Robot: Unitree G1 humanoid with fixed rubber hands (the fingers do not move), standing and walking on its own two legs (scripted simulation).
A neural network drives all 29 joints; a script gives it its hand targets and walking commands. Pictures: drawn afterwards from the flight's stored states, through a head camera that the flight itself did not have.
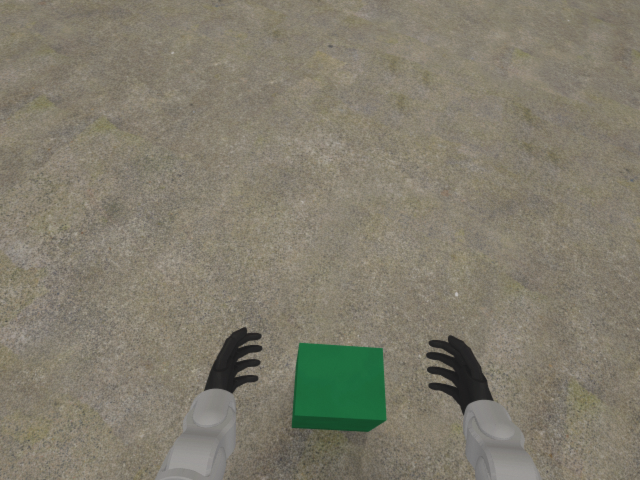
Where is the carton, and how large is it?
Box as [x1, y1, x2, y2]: [292, 343, 386, 431]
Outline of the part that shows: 299,343 295,372 292,427 368,431 386,419 382,348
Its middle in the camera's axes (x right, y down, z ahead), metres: +0.04 +0.41 +1.06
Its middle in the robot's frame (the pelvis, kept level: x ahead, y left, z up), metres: +0.35 -0.10 -0.64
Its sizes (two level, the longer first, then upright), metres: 0.222 0.176 0.222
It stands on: the floor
